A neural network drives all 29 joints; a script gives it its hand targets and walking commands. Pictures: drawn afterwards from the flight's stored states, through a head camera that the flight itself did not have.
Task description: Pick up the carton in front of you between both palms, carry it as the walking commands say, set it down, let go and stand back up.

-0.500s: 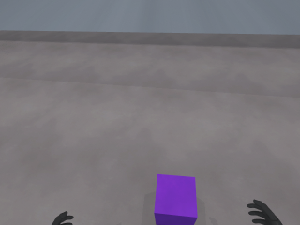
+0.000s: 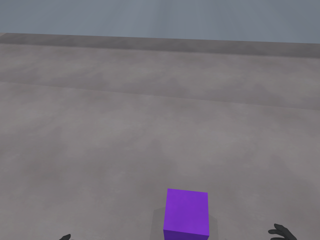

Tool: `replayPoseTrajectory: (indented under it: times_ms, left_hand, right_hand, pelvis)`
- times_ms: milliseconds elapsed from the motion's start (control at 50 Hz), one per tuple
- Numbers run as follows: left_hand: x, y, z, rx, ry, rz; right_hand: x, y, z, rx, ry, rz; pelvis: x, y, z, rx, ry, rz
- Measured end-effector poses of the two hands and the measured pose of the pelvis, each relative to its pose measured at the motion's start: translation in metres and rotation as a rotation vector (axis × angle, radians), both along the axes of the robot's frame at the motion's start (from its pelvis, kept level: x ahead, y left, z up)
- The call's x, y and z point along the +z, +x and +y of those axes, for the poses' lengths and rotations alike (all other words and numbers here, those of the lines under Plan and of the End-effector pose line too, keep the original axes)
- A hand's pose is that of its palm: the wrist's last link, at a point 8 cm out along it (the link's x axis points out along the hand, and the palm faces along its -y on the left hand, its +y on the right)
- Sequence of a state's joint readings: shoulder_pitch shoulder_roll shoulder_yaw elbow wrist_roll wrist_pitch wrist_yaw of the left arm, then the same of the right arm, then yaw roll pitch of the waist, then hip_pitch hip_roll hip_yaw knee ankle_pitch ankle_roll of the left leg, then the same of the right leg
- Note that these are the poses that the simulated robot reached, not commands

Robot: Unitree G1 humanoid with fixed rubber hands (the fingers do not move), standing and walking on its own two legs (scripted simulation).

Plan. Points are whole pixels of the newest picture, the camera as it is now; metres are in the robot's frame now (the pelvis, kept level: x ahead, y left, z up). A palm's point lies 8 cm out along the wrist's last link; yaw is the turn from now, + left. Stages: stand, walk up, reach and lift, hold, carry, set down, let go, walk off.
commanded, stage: stand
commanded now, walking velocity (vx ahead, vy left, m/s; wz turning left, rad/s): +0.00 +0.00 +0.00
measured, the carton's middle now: (185, 218) +0.39 -0.08 -0.65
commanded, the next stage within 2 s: none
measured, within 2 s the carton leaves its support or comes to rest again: neither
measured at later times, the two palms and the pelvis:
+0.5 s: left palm out of the picture +0.08 +0.31 -0.09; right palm out of the picture +0.08 -0.30 -0.10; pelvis -0.02 +0.00 +0.00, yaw +0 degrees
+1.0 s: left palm out of the picture +0.07 +0.32 -0.09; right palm out of the picture +0.07 -0.30 -0.10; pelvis -0.02 +0.00 +0.01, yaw -1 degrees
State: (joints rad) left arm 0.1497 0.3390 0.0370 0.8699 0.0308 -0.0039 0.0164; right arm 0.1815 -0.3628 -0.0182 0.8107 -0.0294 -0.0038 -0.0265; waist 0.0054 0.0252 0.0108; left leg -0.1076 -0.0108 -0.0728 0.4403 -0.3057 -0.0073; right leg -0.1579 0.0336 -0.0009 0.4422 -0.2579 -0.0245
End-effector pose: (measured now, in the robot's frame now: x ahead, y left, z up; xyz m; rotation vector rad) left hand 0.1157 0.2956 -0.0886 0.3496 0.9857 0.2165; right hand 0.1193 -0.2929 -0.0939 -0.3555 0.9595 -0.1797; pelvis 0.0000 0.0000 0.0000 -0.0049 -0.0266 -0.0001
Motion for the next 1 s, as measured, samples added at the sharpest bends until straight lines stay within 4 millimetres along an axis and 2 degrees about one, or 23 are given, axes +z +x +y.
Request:
replayPoseTrajectory:
  times_ms: [520,1000]
  left_hand:
    - [-0.004,-0.035,0.015,0.024,0.005,0.085]
    - [-0.005,-0.042,0.020,0.022,0.013,0.120]
  right_hand:
    - [-0.004,-0.037,-0.006,-0.026,-0.012,0.089]
    - [-0.005,-0.049,-0.011,-0.044,-0.017,0.126]
  pelvis:
    - [0.005,-0.017,0.004,-0.005,0.003,-0.015]
    - [0.007,-0.022,0.005,-0.011,0.005,-0.016]
